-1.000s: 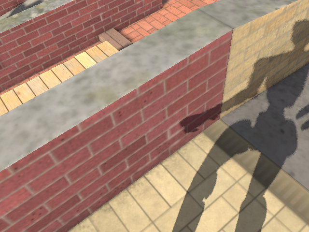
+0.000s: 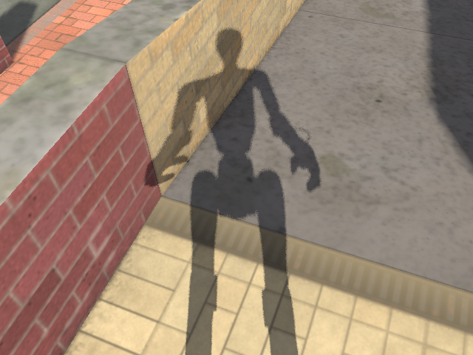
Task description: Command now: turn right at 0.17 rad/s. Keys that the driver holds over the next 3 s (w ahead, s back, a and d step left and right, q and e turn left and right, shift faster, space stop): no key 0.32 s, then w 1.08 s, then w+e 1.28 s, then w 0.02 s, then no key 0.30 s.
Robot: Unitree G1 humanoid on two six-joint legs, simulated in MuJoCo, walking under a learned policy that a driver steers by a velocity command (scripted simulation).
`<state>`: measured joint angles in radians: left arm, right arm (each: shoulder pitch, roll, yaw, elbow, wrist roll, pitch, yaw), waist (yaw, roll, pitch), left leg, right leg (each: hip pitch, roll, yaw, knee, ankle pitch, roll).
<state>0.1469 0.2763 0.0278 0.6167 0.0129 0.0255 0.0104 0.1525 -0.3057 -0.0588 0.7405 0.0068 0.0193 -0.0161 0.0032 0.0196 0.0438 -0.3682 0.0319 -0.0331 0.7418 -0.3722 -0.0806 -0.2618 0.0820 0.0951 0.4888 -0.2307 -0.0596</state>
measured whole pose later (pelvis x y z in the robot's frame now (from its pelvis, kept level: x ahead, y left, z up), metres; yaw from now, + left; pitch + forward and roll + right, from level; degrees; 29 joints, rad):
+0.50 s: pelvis +0.03 +0.02 -0.01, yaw -1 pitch -1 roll +0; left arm 0.27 0.27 0.05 0.77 -0.01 -0.02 0.00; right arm 0.27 -0.26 -0.01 0.77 0.01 -0.03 -0.02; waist 0.00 0.02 0.00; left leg -0.19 0.01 -0.01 0.55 -0.36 0.02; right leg -0.29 0.04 0.02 0.70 -0.45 -0.04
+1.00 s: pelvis +0.23 +0.01 -0.01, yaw -1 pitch +2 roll +0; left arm 0.46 0.28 0.04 0.86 -0.01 -0.06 0.00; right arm 0.00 -0.27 -0.01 0.61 0.02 -0.09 0.05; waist 0.10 0.02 0.05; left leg -0.56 0.02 0.03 0.52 -0.03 0.04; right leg 0.17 0.03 0.01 0.20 -0.39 -0.03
